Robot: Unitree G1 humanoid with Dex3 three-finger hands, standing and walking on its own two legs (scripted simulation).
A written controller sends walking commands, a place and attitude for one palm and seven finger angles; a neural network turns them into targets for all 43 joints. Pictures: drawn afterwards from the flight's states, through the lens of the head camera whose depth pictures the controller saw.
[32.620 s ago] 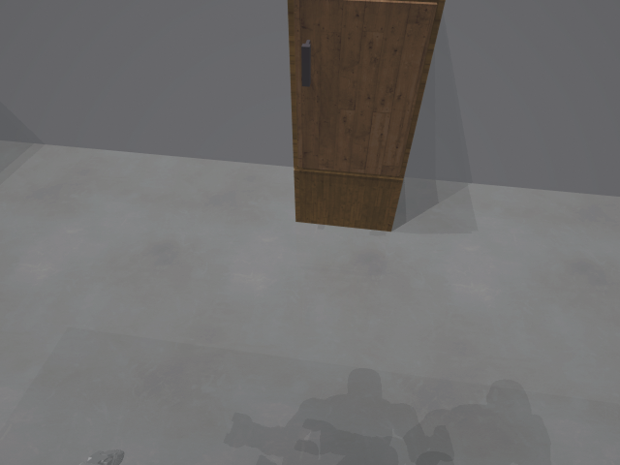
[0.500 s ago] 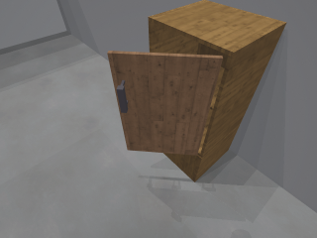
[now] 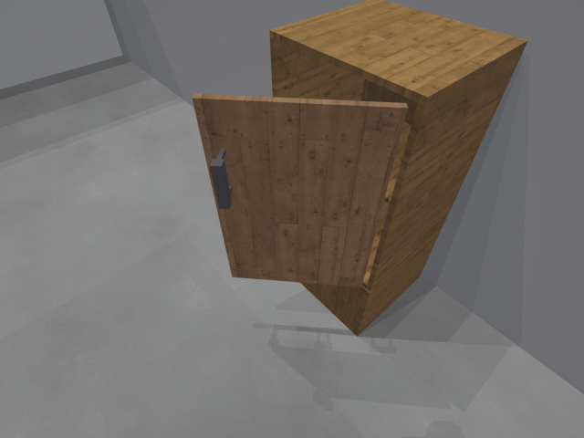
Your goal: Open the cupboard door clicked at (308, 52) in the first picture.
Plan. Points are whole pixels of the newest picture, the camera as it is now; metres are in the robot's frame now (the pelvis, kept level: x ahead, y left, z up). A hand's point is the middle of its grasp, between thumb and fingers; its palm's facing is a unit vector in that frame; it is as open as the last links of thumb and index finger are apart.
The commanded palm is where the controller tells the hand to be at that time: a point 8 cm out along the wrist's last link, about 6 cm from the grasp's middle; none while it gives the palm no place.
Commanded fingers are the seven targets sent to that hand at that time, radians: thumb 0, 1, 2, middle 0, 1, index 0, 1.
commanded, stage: shuffle to correct the standing spot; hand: left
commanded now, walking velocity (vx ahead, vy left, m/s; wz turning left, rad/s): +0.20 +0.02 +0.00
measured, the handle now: (223, 178) +0.62 +0.19 -0.02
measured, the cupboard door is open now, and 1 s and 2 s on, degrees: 43 43 43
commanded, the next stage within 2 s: come to a stop and stand still in 0.24 s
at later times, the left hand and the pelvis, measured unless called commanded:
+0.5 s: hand out of the picture +0.10 +0.17 -0.18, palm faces +0.04 -0.97 -0.22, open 7.3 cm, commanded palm none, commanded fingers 0.00 0.90 0.90 -0.20 -0.30 -0.20 -0.30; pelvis +0.09 -0.01 -0.02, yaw +0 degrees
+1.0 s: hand out of the picture +0.09 +0.20 -0.18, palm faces +0.04 -0.97 -0.23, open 7.3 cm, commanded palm none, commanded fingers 0.00 0.90 0.90 -0.20 -0.30 -0.20 -0.30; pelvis +0.07 +0.02 -0.01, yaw +0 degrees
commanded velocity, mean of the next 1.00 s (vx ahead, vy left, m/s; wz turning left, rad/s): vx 0.00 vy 0.03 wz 0.00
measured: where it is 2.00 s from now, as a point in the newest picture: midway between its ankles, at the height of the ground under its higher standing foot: outside the picture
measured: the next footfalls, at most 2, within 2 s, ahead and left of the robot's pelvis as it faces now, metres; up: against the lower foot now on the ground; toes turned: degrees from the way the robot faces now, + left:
left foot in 0.72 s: +0.14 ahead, +0.11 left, +0.00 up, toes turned +4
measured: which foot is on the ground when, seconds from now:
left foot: down 0.00-0.50, up 0.52-0.70, down 0.72-1.00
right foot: down 0.00-1.00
